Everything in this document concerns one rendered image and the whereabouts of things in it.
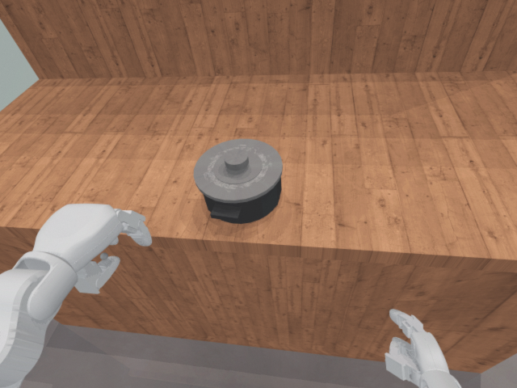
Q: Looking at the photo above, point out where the table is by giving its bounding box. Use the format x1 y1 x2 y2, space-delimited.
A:
0 0 517 373

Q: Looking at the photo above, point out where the pot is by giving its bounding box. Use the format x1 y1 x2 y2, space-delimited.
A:
204 177 282 224

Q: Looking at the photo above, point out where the knob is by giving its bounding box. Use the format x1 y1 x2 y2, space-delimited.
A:
224 149 249 171

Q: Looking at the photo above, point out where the left robot hand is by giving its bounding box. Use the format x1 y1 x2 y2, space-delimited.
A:
33 204 152 294

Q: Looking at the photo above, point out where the lid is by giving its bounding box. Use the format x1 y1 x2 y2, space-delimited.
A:
193 139 283 204

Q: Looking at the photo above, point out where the left robot forearm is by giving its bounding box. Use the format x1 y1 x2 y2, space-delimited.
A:
0 251 78 388

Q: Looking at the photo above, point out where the right robot forearm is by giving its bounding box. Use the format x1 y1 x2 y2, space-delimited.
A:
419 370 461 388

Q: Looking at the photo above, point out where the right robot hand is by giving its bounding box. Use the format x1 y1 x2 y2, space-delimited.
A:
385 309 450 388

